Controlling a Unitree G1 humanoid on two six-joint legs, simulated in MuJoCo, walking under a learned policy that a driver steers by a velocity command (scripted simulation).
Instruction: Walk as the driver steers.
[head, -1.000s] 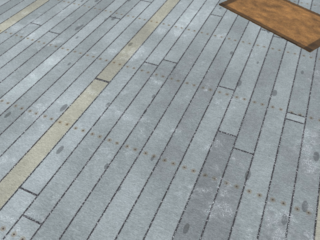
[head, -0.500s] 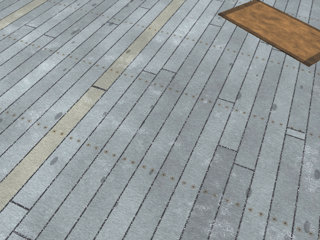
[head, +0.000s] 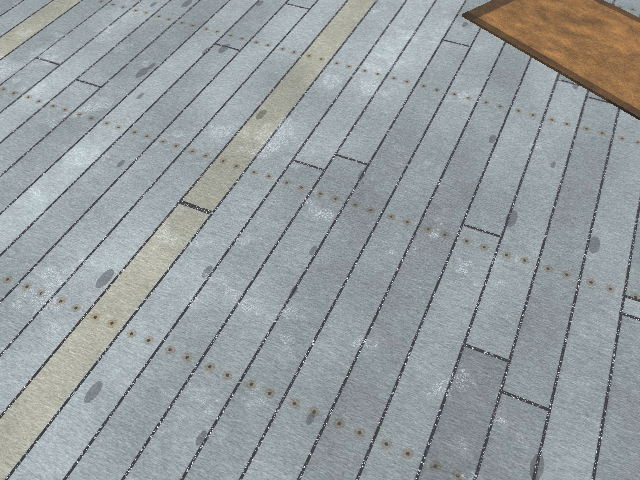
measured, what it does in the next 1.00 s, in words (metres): walks ahead, turning left: left foot, then right foot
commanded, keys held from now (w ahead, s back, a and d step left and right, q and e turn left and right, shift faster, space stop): w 0.22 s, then w+q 0.78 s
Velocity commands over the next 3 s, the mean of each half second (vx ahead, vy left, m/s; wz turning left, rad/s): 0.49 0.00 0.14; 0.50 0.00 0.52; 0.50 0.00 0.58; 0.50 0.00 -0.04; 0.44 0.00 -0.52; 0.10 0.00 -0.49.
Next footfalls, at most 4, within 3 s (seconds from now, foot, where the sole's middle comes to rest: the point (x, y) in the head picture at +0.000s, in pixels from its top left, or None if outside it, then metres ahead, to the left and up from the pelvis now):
0.40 left None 0.40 0.10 -0.77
0.96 right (333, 362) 0.74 -0.01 -0.77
1.48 left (198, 322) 0.85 0.31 -0.77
2.06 right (183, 220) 1.18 0.39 -0.77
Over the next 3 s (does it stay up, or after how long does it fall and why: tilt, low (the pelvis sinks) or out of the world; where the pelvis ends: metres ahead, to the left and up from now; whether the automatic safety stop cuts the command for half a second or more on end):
stays up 1.29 0.51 0.00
